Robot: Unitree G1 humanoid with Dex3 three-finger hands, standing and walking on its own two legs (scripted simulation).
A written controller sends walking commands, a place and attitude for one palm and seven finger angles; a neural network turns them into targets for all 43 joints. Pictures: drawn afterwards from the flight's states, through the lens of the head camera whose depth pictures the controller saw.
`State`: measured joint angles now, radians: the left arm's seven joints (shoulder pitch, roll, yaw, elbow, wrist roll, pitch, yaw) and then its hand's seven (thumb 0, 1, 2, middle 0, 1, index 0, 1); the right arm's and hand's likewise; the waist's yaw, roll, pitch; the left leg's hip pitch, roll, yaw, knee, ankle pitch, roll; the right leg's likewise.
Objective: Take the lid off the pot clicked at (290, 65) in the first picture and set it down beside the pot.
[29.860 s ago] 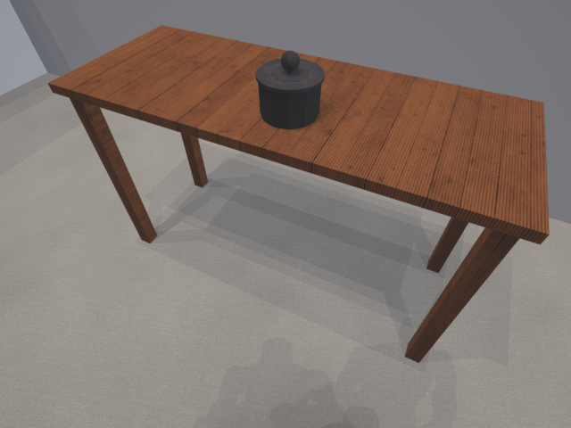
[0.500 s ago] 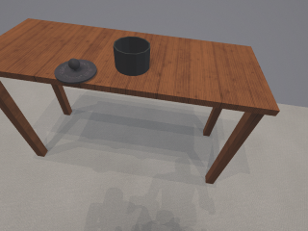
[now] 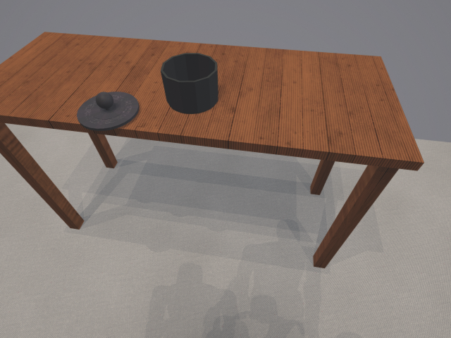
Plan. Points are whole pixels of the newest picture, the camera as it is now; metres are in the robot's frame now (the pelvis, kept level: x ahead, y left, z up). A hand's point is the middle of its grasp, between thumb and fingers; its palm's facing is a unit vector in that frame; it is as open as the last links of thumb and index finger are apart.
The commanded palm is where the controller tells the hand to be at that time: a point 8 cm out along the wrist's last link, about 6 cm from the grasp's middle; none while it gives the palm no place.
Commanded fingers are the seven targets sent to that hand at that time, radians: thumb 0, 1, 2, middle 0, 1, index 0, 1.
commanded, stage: stop stepping back and stand still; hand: left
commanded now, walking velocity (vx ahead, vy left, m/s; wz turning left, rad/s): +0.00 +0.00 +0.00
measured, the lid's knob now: (104, 100) +0.67 +0.36 +0.04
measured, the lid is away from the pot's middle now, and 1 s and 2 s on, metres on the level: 0.24 0.24 0.24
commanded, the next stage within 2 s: let the arm hang, fingers relaxed in 0.56 s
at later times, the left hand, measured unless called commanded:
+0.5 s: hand out of the picture +0.03 +0.15 -0.18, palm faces +0.02 -0.98 -0.20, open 7.4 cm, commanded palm none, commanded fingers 0.00 0.90 0.90 -0.20 -0.30 -0.20 -0.30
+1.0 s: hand out of the picture +0.04 +0.17 -0.18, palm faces +0.00 -0.98 -0.21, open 7.3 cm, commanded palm none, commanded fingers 0.00 0.90 0.90 -0.20 -0.30 -0.20 -0.30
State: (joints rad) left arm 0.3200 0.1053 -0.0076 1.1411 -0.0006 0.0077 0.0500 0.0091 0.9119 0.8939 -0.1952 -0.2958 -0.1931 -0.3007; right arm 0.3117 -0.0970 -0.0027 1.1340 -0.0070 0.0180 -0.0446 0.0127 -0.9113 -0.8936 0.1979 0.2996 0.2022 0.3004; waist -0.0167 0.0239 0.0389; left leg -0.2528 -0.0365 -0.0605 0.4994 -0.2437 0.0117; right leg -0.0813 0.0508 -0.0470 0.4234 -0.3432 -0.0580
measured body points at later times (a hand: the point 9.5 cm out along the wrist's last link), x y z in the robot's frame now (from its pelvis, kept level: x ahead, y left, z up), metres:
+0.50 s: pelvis +0.03 -0.01 +0.00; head +0.05 -0.01 +0.45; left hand +0.03 +0.21 -0.16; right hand +0.01 -0.22 -0.16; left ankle +0.01 +0.11 -0.74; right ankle -0.07 -0.08 -0.74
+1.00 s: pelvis +0.04 +0.00 +0.00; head +0.05 -0.01 +0.45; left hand +0.04 +0.22 -0.16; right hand +0.00 -0.21 -0.17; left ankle +0.01 +0.11 -0.74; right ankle -0.07 -0.08 -0.74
